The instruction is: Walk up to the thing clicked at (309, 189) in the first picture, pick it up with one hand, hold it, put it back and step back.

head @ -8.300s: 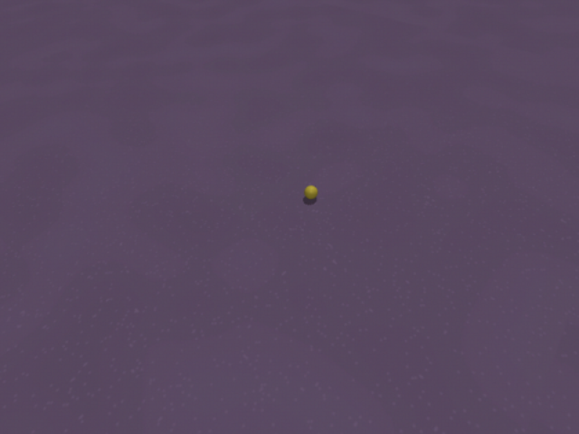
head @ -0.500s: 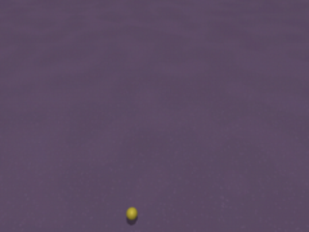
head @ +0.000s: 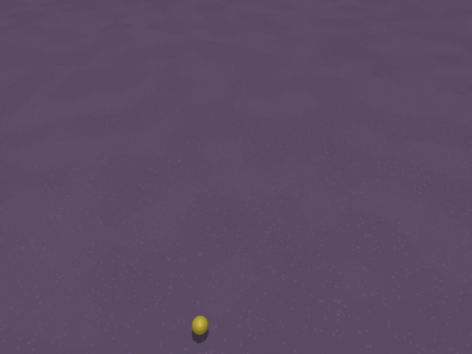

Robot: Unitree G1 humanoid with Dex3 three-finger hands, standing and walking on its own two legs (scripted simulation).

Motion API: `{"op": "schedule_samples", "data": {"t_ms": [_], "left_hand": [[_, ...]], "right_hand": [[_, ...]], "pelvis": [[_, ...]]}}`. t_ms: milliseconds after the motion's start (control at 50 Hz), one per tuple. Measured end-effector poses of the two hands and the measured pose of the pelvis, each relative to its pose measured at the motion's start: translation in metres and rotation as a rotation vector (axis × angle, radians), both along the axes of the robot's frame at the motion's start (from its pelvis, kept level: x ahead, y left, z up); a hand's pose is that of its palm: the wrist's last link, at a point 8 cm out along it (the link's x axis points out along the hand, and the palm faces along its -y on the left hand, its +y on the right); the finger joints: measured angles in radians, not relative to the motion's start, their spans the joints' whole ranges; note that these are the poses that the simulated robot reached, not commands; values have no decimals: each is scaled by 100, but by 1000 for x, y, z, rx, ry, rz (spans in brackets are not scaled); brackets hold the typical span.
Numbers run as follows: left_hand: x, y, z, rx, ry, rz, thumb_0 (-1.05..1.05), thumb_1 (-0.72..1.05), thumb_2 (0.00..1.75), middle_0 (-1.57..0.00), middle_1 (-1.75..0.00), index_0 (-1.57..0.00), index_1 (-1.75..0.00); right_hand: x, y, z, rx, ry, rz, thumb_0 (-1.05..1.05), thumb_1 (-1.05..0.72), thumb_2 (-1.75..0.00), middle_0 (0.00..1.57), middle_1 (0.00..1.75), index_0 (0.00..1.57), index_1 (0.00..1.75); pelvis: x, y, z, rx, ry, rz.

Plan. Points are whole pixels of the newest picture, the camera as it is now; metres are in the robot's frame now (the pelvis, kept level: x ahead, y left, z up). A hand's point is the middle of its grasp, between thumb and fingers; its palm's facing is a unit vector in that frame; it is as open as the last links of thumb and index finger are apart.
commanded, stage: stand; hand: left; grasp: from above
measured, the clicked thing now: (200, 325) +0.40 +0.18 -0.75
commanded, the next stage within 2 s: rise first in 0.12 s
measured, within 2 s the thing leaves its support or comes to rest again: neither
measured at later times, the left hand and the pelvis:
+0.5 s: hand out of the picture +0.15 +0.25 -0.17, palm faces -0.05 -0.94 -0.35, open 9.6 cm; pelvis -0.02 +0.00 -0.02, yaw +0 degrees
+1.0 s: hand out of the picture +0.11 +0.25 -0.24, palm faces -0.20 -0.86 -0.47, open 14.1 cm; pelvis -0.02 +0.01 -0.10, yaw +0 degrees
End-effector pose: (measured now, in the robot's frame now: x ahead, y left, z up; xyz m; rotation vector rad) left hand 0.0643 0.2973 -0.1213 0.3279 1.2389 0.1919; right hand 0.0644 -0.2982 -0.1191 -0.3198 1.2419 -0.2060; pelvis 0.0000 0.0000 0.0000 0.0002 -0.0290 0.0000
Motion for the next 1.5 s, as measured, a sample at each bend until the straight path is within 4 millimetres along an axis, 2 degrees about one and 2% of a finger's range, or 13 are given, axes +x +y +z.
{"op": "schedule_samples", "data": {"t_ms": [260, 360, 440, 500, 600, 740, 920, 1020, 1080, 1180, 1320, 1400, 1500], "left_hand": [[0, 1, 1, 2, -14, 11, 1, 90, 91, -20, -31, -20, -31], [36, -5, -5, -23, -107, 35, 1, 76, 93, -20, -42, -19, -43], [66, -4, -14, -27, -134, -39, 1, 56, 93, -17, -60, -18, -61], [76, -3, -16, -6, -151, -78, 1, 36, 93, -14, -74, -16, -74], [69, -2, -24, 36, -101, -102, 0, 1, 95, -10, -91, -12, -90], [55, 0, -52, 68, -79, -120, 0, -36, 98, -8, -100, -9, -101], [50, -2, -73, 112, -112, -201, 0, -52, 100, -8, -103, -8, -105], [47, -3, -81, 133, -97, -231, 0, -54, 100, -8, -104, -7, -105], [48, -2, -92, 151, -84, -264, 0, -54, 99, -7, -104, -7, -105], [62, 2, -129, 211, -86, -375, 0, -54, 99, -7, -104, -7, -105], [105, -7, -189, 323, -197, -594, 0, -53, 99, -7, -105, -7, -106], [130, -10, -224, 410, -238, -679, 0, -54, 99, -7, -105, -8, -106], [153, -15, -263, 493, -259, -771, 0, -53, 100, -8, -105, -8, -106]], "right_hand": [[0, 3, -1, 4, -18, -8, 0, -91, -90, 21, 30, 21, 30], [8, 19, -3, 23, -116, 4, 0, -93, -91, 20, 30, 21, 30], [6, 31, -9, 45, -152, -7, 0, -94, -91, 20, 30, 21, 30], [2, 37, -13, 60, -169, -27, 0, -94, -91, 21, 30, 21, 30], [4, 45, -21, 80, -198, -34, 0, -94, -91, 21, 30, 21, 29], [29, 48, -37, 65, -290, 16, 1, -92, -91, 21, 30, 21, 29], [65, 57, -57, 53, -388, 68, 1, -90, -90, 21, 30, 21, 29], [77, 64, -64, 61, -429, 92, 1, -90, -90, 21, 30, 21, 30], [82, 66, -71, 61, -453, 111, 1, -90, -90, 21, 30, 21, 30], [85, 62, -101, 51, -474, 150, 1, -89, -90, 21, 30, 21, 30], [76, 49, -172, 40, -433, 159, 0, -88, -90, 21, 30, 21, 30], [60, 41, -221, 47, -378, 143, 0, -88, -90, 21, 30, 21, 30], [25, 35, -279, 64, -280, 118, 0, -89, -90, 21, 30, 21, 29]], "pelvis": [[-2, 1, -1, 1, 8, 2], [-15, 1, -8, -3, 65, 13], [-21, 0, -18, -5, 128, 4], [-21, 2, -24, -5, 153, -3], [-20, 6, -34, -10, 185, -3], [-22, 10, -61, -15, 258, -3], [-24, 11, -92, -26, 320, -1], [-24, 12, -103, -34, 349, 3], [-27, 12, -113, -37, 374, 5], [-36, 11, -145, -37, 443, 5], [-53, 10, -208, -32, 539, 0], [-68, 7, -244, -29, 580, -5], [-87, 3, -285, -30, 610, -12]]}}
